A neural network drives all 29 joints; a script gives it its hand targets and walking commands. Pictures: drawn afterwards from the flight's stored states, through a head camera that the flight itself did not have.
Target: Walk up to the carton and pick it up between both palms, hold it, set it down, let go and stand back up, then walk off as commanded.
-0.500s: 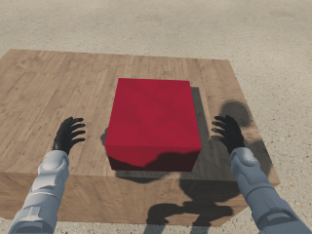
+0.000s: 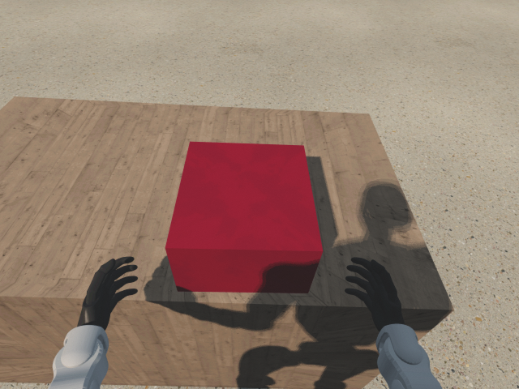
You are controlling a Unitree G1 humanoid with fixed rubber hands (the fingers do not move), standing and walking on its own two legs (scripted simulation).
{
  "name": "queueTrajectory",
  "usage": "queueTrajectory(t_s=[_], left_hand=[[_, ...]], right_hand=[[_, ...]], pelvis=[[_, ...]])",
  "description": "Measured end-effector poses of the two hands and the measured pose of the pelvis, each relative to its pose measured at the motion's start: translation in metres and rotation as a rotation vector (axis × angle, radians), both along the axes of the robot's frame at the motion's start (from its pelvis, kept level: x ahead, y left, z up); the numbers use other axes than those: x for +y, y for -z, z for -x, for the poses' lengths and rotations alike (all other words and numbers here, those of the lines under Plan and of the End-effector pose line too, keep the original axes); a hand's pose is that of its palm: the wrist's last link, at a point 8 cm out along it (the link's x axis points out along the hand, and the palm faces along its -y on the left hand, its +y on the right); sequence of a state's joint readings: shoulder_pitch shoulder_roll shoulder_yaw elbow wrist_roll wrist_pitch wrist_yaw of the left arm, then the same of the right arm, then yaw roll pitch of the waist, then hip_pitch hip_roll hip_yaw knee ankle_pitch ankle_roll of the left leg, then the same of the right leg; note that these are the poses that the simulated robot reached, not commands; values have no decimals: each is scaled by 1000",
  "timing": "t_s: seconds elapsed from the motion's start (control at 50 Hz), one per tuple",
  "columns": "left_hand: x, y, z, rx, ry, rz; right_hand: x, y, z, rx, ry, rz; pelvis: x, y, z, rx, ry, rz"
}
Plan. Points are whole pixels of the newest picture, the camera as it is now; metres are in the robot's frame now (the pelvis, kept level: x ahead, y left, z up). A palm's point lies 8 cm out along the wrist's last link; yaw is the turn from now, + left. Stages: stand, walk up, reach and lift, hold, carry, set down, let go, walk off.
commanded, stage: set down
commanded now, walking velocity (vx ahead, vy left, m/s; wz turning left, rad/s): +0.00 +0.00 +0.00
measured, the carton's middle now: (245, 212) +0.49 +0.05 -0.04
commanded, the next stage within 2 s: let go in 1.54 s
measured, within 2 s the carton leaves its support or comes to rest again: neither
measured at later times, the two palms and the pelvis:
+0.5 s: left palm (97, 349) +0.20 +0.26 -0.03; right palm (392, 360) +0.21 -0.19 -0.03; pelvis +0.01 +0.01 +0.00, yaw -2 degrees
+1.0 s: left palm (108, 366) +0.19 +0.24 -0.05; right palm (397, 377) +0.19 -0.19 -0.05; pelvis +0.02 +0.02 +0.00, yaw -3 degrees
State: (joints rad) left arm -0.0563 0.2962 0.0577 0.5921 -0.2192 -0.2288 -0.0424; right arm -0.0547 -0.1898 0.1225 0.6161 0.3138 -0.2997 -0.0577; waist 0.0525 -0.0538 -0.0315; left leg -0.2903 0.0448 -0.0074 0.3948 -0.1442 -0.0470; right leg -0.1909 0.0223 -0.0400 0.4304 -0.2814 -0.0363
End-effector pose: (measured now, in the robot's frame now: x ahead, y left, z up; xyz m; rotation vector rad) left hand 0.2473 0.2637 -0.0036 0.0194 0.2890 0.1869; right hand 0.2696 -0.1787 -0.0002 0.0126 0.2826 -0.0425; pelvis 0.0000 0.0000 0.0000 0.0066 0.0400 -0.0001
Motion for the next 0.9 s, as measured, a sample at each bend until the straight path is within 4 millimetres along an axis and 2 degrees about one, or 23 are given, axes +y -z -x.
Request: queueTrajectory(t_s=[0.24, 0.36, 0.58, 0.74, 0.9], left_hand=[[3, 12, 23, 8, 2, -8], [-2, 16, 31, 17, 6, -10], [-6, 33, 50, 111, 22, -15], [-6, 41, 58, 176, 13, -13], [-18, 48, 59, 247, 60, -10]], right_hand=[[0, 14, 25, 14, 28, -11], [-4, 24, 40, 28, 51, -19], [-9, 40, 67, 96, 47, 13], [-11, 45, 74, 141, 47, 39], [-13, 44, 75, 175, 43, 74]], pelvis=[[4, 3, 1, -33, 7, -5], [8, 3, -2, -36, 16, -2], [14, 1, -10, -46, 38, -3], [16, 0, -14, -56, 41, 0], [17, -1, -17, -90, 40, 0]])
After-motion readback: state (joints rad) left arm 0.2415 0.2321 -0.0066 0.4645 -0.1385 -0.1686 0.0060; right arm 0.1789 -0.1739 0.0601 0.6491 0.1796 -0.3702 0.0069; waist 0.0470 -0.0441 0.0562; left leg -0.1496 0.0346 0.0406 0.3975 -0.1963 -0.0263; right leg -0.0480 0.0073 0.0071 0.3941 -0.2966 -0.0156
